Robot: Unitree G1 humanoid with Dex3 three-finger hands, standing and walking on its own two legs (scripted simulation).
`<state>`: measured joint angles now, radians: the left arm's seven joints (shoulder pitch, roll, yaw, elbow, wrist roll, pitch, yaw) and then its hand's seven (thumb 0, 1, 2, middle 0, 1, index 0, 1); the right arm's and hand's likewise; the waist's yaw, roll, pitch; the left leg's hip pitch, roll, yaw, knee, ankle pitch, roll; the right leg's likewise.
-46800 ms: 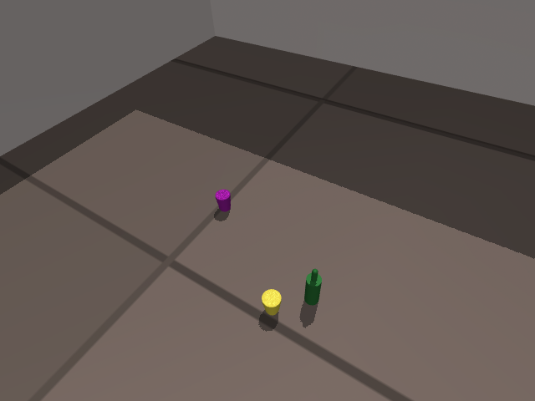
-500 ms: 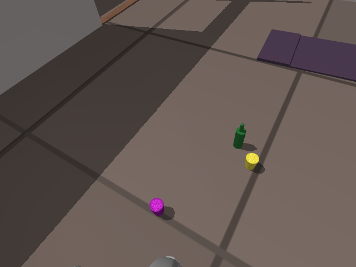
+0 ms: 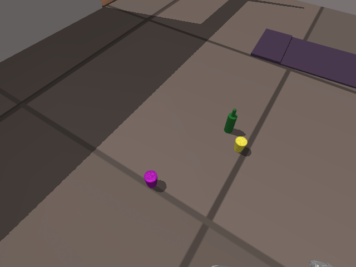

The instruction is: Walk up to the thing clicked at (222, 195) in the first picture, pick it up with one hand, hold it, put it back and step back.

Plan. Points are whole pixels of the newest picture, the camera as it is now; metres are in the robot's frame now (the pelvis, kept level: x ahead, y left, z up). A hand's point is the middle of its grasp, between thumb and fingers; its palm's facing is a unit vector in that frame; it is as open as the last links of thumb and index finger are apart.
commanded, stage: step back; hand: left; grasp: from above
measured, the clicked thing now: (151, 180) +0.65 +0.19 -0.72
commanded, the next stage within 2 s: none
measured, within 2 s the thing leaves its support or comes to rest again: neither
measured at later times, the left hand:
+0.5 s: hand out of the picture -0.04 +0.26 -0.15, palm faces +0.04 -0.91 -0.41, open 7.4 cm
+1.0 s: hand out of the picture -0.27 +0.22 -0.14, palm faces +0.03 -0.90 -0.44, open 7.4 cm
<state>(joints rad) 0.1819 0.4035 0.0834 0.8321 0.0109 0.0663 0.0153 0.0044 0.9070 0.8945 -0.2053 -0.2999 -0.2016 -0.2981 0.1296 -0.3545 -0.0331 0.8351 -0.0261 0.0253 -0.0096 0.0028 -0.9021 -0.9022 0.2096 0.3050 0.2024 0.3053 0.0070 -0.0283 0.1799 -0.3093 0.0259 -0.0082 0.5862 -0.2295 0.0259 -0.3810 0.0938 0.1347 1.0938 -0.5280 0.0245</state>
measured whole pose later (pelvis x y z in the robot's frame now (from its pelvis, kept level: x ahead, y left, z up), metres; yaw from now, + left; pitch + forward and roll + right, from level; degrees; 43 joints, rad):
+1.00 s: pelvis -0.35 -0.05 -0.01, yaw +2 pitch -2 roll +1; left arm 0.19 0.36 0.06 0.86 0.05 0.03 0.02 0.01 0.90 0.89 -0.21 -0.30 -0.21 -0.30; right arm 0.18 -0.42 -0.05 0.87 -0.01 0.07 -0.01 0.00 -0.91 -0.90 0.21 0.30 0.20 0.30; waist 0.02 0.04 0.14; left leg -0.42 -0.08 -0.12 1.08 -0.49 -0.02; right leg -0.33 -0.02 0.00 0.66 -0.29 -0.02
